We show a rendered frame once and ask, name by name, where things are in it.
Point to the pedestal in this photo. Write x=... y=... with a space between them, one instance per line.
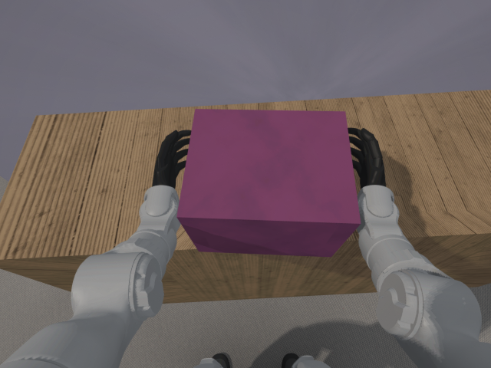
x=80 y=180

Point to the left robot forearm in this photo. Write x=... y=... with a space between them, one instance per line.
x=156 y=234

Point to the left robot hand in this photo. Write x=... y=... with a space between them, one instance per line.
x=167 y=167

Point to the robot shin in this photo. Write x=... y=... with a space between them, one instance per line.
x=210 y=360
x=302 y=358

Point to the carton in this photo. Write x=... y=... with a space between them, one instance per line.
x=269 y=182

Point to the right robot shin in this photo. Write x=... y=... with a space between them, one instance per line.
x=302 y=358

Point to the left robot shin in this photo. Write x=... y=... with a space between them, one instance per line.
x=210 y=360

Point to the right robot hand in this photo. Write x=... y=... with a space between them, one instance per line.
x=370 y=167

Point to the robot right upper arm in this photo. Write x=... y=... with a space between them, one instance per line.
x=435 y=320

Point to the right robot forearm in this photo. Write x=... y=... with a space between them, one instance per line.
x=381 y=241

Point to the robot left upper arm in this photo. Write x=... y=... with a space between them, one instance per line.
x=113 y=295

